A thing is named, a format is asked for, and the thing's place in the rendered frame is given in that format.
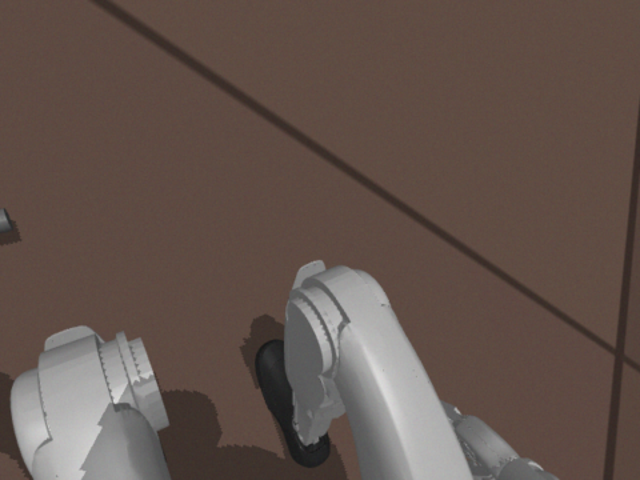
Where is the right robot foot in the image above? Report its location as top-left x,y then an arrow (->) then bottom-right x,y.
255,339 -> 330,468

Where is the right robot arm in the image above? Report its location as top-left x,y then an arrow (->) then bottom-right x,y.
497,458 -> 559,480

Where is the right robot hand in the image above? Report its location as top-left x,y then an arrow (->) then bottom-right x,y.
440,400 -> 521,480

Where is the bottle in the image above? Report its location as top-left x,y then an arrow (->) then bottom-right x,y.
0,208 -> 14,234

